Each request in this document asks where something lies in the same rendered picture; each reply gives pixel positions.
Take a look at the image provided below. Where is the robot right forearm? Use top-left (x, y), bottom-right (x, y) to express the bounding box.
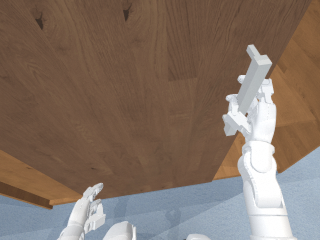
top-left (237, 140), bottom-right (298, 240)

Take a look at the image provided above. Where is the handle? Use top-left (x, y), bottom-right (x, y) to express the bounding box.
top-left (222, 44), bottom-right (273, 136)

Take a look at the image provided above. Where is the robot left thigh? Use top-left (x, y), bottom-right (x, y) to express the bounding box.
top-left (103, 222), bottom-right (137, 240)

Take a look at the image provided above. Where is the right robot hand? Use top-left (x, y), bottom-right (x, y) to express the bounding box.
top-left (224, 75), bottom-right (277, 144)

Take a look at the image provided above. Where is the robot left forearm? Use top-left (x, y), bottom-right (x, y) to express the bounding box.
top-left (57, 225), bottom-right (85, 240)

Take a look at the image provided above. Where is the left robot hand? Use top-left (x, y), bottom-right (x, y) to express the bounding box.
top-left (67, 183), bottom-right (106, 234)

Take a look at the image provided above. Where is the wardrobe door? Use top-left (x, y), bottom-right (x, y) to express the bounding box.
top-left (0, 0), bottom-right (312, 201)
top-left (0, 150), bottom-right (81, 200)

